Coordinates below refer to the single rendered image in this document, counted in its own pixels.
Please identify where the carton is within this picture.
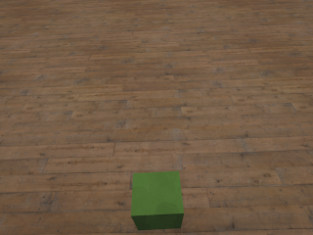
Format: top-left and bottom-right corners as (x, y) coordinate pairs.
(131, 170), (184, 231)

